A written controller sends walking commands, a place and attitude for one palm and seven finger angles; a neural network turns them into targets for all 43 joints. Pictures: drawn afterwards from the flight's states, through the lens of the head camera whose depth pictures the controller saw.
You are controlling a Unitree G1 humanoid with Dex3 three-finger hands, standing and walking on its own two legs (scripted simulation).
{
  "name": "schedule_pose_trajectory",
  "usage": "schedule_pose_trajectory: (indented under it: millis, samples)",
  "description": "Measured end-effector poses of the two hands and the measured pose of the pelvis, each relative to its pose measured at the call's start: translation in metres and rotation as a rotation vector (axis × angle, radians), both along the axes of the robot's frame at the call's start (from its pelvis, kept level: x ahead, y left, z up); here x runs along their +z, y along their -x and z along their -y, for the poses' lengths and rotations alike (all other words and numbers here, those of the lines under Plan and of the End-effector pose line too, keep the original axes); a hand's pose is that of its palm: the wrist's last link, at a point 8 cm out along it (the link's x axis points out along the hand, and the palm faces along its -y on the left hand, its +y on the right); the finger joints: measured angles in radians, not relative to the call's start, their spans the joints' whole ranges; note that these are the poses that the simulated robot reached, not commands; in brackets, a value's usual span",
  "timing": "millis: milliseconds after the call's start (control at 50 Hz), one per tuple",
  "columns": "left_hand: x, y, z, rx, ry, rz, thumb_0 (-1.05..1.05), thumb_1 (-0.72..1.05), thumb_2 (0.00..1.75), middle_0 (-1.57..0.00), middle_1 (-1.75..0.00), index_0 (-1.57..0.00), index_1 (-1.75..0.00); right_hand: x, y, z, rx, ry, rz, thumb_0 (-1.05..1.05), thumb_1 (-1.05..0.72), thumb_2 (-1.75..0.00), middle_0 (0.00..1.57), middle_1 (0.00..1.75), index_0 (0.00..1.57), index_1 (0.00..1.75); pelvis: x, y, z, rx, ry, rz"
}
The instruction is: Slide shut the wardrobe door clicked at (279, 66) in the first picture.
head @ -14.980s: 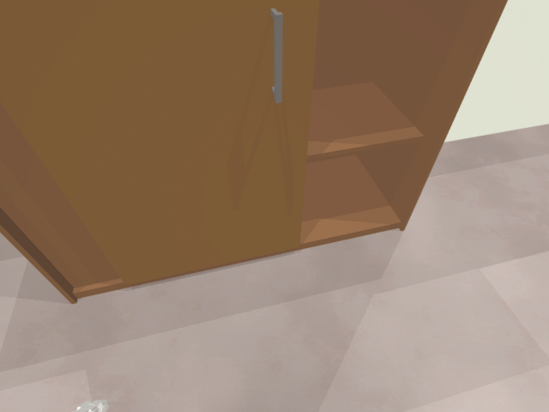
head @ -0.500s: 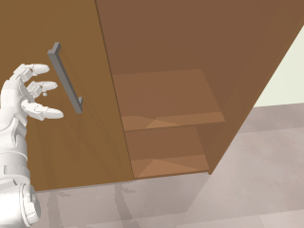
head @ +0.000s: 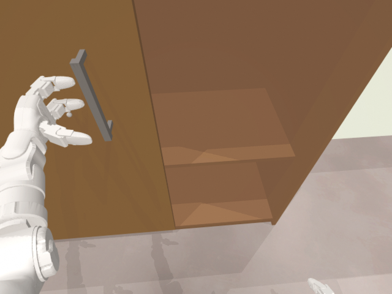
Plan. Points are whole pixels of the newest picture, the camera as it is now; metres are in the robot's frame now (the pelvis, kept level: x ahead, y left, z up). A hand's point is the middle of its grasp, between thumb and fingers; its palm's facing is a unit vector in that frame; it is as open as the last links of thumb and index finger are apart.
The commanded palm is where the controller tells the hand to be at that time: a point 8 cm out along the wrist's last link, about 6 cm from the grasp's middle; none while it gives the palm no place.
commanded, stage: feel for the door with the fingertips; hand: left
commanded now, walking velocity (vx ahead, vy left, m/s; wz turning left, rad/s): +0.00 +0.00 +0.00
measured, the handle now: (96, 100) +0.48 +0.22 +0.15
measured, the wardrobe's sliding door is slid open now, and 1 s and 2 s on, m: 0.50 0.50 0.50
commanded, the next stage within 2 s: slide the fingers in behind the handle in 0.82 s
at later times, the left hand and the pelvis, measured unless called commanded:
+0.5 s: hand (85, 115) +0.42 +0.22 +0.16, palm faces +0.10 -0.99 -0.02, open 14.0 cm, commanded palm +0.39 +0.27 +0.15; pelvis +0.00 +0.00 +0.00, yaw -1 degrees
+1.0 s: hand (79, 108) +0.43 +0.23 +0.16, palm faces +0.09 -1.00 -0.03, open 13.6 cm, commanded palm +0.41 +0.28 +0.15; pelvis +0.00 +0.00 +0.00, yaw +0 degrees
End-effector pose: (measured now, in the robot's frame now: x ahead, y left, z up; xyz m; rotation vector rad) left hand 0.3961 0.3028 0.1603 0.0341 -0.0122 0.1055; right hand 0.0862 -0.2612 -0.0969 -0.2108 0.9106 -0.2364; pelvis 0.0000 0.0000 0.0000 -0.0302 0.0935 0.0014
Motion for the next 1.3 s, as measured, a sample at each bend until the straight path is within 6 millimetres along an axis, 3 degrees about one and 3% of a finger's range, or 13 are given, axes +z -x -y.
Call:
schedule_pose_trajectory:
  millis: [140, 260, 480, 660, 1080, 1300]
  samples:
    - [0.003, -0.001, -0.004, -0.006, -0.01, 0.008, -0.01, -0.5, 0.3, -0.3, -1.2, -0.3, -1.2, -0.003, 0.019, 0.005, -0.036, -0.001, -0.044, 0.01, -0.9, -0.9, 0.2, 0.3, 0.2, 0.3, 0.0, -0.003, 0.001, -0.008, -0.001, -0.002]
    - [0.001, 0.001, 0.007, -0.027, -0.002, 0.013, -0.01, -0.5, 0.3, -0.3, -1.2, -0.3, -1.2, -0.005, 0.024, 0.007, -0.041, 0.0, -0.069, 0.01, -0.9, -0.9, 0.2, 0.3, 0.2, 0.3, 0.001, -0.004, 0.0, -0.003, -0.001, 0.002]
    - [-0.001, 0.003, 0.033, -0.012, 0.006, 0.026, -0.01, -0.5, 0.3, -0.3, -1.2, -0.3, -1.2, 0.0, -0.001, 0.0, -0.025, -0.027, 0.023, 0.01, -0.9, -0.9, 0.2, 0.3, 0.2, 0.3, 0.002, -0.005, 0.002, -0.012, -0.007, 0.017]
    - [0.003, 0.003, 0.024, 0.017, 0.004, 0.006, -0.01, -0.5, 0.3, -0.3, -1.2, -0.3, -1.2, 0.0, -0.013, 0.0, 0.004, -0.028, 0.045, 0.01, -0.9, -0.9, 0.2, 0.3, 0.2, 0.3, 0.001, -0.003, 0.005, -0.003, -0.006, 0.022]
    - [0.005, -0.012, 0.019, -0.012, 0.006, 0.017, -0.01, -0.5, 0.3, -0.37, -1.25, -0.36, -1.23, -0.009, 0.036, 0.01, -0.049, -0.003, -0.098, 0.01, -0.9, -0.9, 0.2, 0.3, 0.2, 0.3, -0.001, 0.001, 0.002, -0.003, 0.001, -0.003]
    - [0.002, -0.009, 0.023, -0.009, 0.002, 0.021, -0.01, -0.5, 0.3, -0.33, -1.23, -0.32, -1.21, -0.008, 0.032, 0.0, -0.042, -0.02, -0.07, 0.01, -0.9, -0.9, 0.2, 0.3, 0.2, 0.3, -0.001, 0.004, -0.002, -0.006, 0.002, -0.001]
